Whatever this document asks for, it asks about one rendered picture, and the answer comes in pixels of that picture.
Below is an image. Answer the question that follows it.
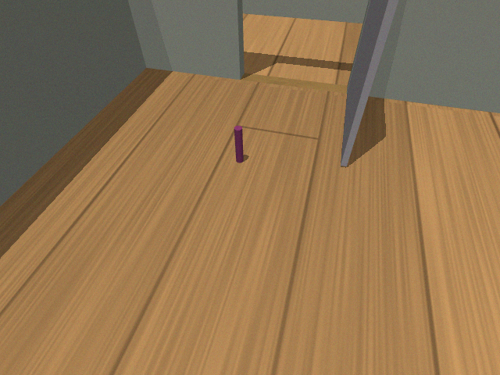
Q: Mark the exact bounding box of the can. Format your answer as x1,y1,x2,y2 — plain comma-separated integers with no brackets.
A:
234,126,244,163

